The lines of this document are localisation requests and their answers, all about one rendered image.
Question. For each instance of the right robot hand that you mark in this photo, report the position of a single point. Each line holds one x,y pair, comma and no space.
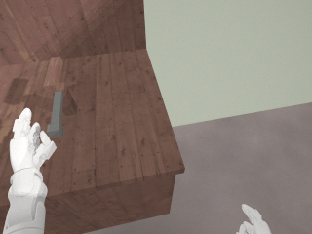
258,226

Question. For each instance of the left robot hand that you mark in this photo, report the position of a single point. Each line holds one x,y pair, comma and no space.
25,148

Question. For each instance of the robot left forearm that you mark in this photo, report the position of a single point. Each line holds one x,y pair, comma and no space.
27,195

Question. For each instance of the counter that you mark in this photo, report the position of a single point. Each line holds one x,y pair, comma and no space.
118,157

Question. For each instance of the tap lever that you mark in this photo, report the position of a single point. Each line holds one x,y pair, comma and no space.
55,129

